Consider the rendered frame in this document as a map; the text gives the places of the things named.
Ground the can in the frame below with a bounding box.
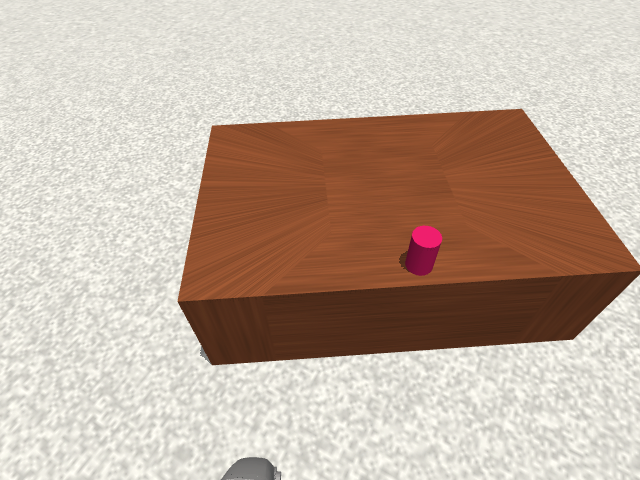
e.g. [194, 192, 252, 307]
[405, 226, 442, 276]

